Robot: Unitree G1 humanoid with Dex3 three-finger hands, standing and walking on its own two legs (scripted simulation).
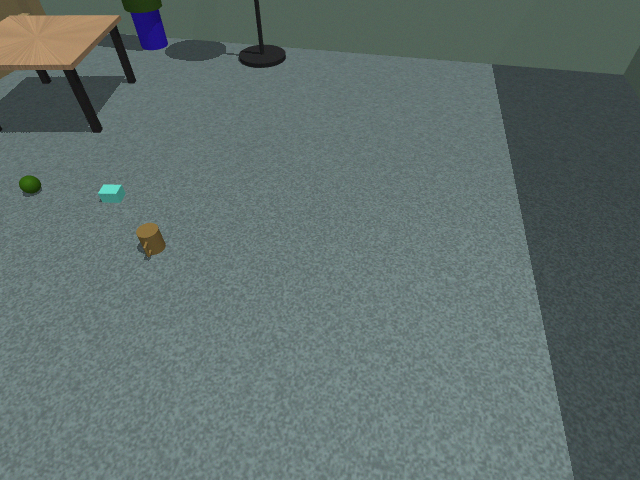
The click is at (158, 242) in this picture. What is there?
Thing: mug
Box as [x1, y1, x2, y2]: [136, 223, 165, 256]
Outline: 154,223 145,223 136,230 136,233 147,256 160,252 165,246 160,232
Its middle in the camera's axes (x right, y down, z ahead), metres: -0.72 +0.01 +1.64
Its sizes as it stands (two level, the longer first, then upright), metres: 0.121 0.087 0.105
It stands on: the floor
